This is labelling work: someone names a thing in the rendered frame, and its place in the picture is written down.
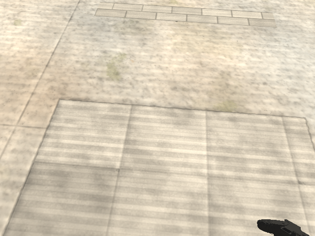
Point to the robot right hand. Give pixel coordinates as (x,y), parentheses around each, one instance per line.
(280,227)

